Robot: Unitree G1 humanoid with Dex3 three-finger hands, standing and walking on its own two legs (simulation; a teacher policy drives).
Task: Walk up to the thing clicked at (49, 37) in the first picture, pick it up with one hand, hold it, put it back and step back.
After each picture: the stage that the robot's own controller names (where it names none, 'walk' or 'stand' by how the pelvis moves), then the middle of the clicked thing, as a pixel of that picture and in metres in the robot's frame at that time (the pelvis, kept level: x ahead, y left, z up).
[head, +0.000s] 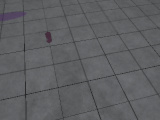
stand; (48, 37) +1.46 +0.43 -0.72
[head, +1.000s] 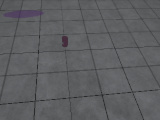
walk; (64, 41) +1.36 +0.17 -0.70
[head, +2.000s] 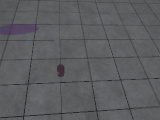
walk; (60, 70) +0.91 +0.17 -0.71
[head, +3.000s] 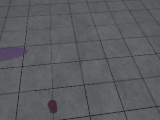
walk; (52, 106) +0.57 +0.21 -0.71
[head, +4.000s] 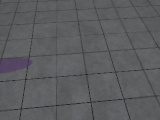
stand; out of the picture +0.40 +0.21 -0.71
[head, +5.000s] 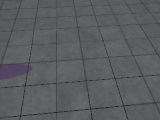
walk; out of the picture +0.39 +0.20 -0.72
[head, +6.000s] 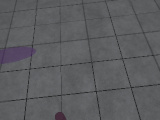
stand; (60, 118) +0.37 +0.23 -0.70
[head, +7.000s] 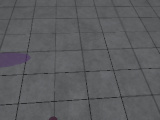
walk; out of the picture +0.43 +0.18 -0.70
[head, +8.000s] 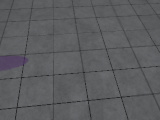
stand; out of the picture +0.39 +0.22 -0.69
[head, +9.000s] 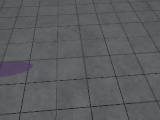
stand; out of the picture +0.40 +0.21 -0.70
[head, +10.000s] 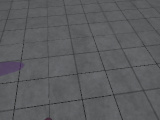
walk; out of the picture +0.47 +0.27 -0.70
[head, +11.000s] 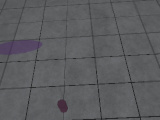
stand; (62, 106) +0.49 +0.22 -0.69
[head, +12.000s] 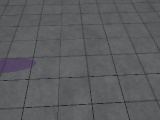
stand; out of the picture +0.44 +0.19 -0.72
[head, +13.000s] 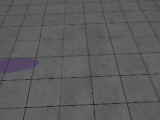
stand; out of the picture +0.43 +0.21 -0.72
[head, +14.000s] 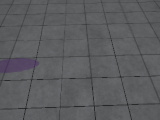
stand; out of the picture +0.41 +0.20 -0.72
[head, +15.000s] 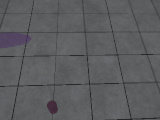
go down; (52, 107) +0.44 +0.19 -0.67
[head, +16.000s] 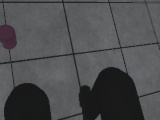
go down; (7, 37) +0.53 +0.19 -0.30
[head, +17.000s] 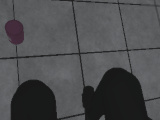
close in; (15, 33) +0.54 +0.17 -0.30
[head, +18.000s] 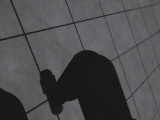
close in; out of the picture +0.53 +0.22 -0.26
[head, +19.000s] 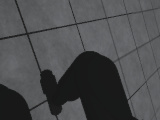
close; out of the picture +0.52 +0.22 -0.27
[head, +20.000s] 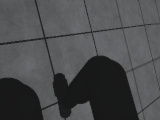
lift; out of the picture +0.48 +0.20 -0.27
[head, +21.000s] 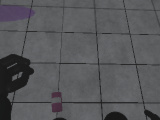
lift; (56, 102) +0.39 +0.15 -0.56
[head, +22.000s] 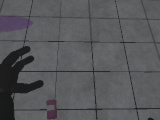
close in; (51, 109) +0.38 +0.18 -0.62
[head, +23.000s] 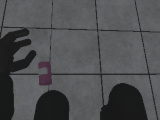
walk; (45, 73) +0.45 +0.16 -0.39
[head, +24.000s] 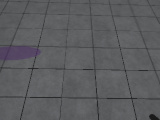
close in; out of the picture +0.35 +0.18 -0.68
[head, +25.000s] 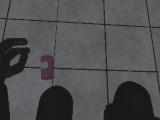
hold; (47, 67) +0.46 +0.17 -0.37
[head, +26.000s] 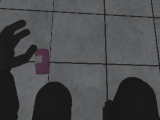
close in; (42, 61) +0.45 +0.17 -0.34
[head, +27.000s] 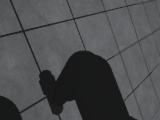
close; out of the picture +0.44 +0.23 -0.29
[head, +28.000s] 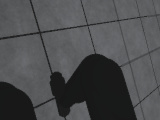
hold; out of the picture +0.44 +0.23 -0.30
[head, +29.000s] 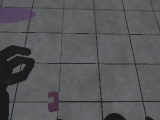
hold; (53, 101) +0.41 +0.17 -0.57
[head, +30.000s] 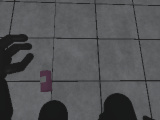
hold; (46, 81) +0.43 +0.18 -0.48
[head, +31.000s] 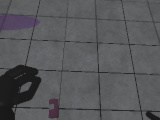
crouch; (53, 108) +0.39 +0.18 -0.62
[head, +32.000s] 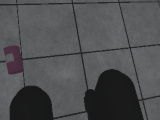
crouch; (13, 60) +0.47 +0.18 -0.34
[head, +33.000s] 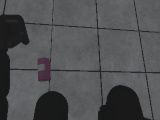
hold; (44, 69) +0.46 +0.15 -0.41
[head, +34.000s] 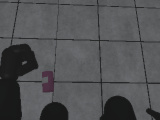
crouch; (47, 81) +0.43 +0.18 -0.49
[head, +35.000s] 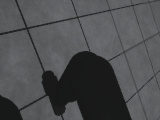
lower; out of the picture +0.46 +0.22 -0.29
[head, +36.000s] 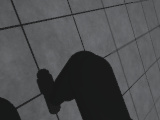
lower; out of the picture +0.45 +0.23 -0.30
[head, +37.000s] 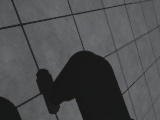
rest; out of the picture +0.45 +0.23 -0.30
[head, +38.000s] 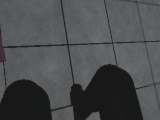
hold; out of the picture +0.46 +0.21 -0.31
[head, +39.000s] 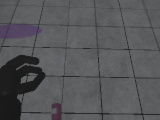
hold; (56, 112) +0.40 +0.17 -0.63
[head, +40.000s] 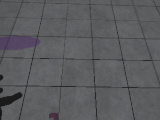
stand; out of the picture +0.38 +0.19 -0.72
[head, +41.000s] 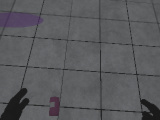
withdraw; (54, 106) +0.40 +0.18 -0.61
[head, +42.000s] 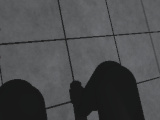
withdraw; out of the picture +0.48 +0.20 -0.29
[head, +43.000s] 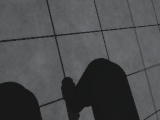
hold; out of the picture +0.47 +0.21 -0.31
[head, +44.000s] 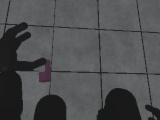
lower; (44, 70) +0.46 +0.16 -0.43
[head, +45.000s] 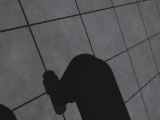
hold; out of the picture +0.47 +0.21 -0.31
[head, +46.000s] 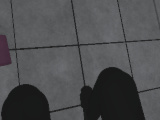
lower; (0, 50) +0.46 +0.21 -0.33
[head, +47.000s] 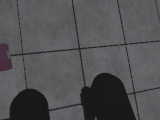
lower; (2, 57) +0.45 +0.23 -0.42
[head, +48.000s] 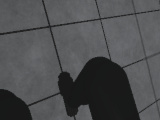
stand; out of the picture +0.45 +0.29 -0.31
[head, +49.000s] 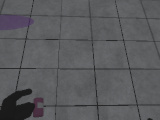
hold; (38, 107) +0.41 +0.25 -0.61
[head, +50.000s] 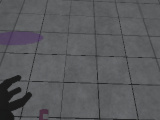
withdraw; (43, 118) +0.40 +0.26 -0.69
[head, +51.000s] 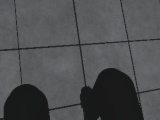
withdraw; out of the picture +0.48 +0.26 -0.34
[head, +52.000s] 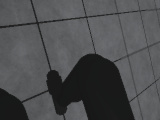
hold; out of the picture +0.44 +0.34 -0.31
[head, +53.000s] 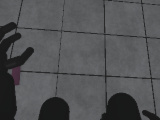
lower; (13, 74) +0.46 +0.36 -0.46
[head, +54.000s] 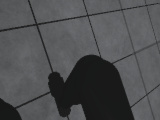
lower; out of the picture +0.42 +0.50 -0.30
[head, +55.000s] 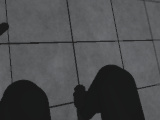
lower; out of the picture +0.41 +0.56 -0.31
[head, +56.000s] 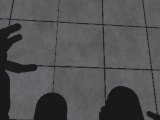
rise; out of the picture +0.46 +0.58 -0.43
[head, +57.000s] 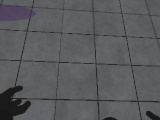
hold; out of the picture +0.41 +0.65 -0.59
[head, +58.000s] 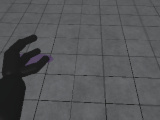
rise; out of the picture +0.36 +0.71 -0.72
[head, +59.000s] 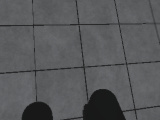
lower; out of the picture +0.40 +0.77 -0.50
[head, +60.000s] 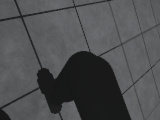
hold; out of the picture +0.32 +0.84 -0.30
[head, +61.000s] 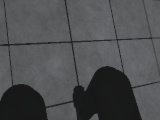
walk; out of the picture +0.35 +0.86 -0.33
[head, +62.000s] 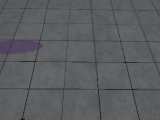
stand; out of the picture +0.37 +0.86 -0.67
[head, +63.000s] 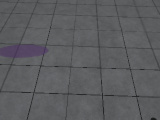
stand; out of the picture +0.37 +0.88 -0.68
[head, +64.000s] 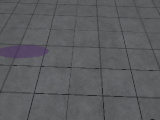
stand; out of the picture +0.37 +0.89 -0.68
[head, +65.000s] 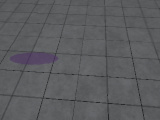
stand; out of the picture +0.38 +0.91 -0.74
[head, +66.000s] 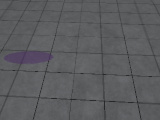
stand; out of the picture +0.35 +0.93 -0.75
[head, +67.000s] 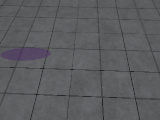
walk; out of the picture +0.35 +0.95 -0.75
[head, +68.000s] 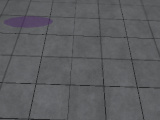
walk; out of the picture +0.60 +0.91 -0.72
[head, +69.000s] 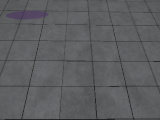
stand; out of the picture +0.93 +1.00 -0.72
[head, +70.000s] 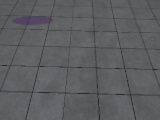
stand; out of the picture +0.93 +0.96 -0.73
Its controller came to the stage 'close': yes
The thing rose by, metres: 0.01
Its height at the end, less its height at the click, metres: -0.02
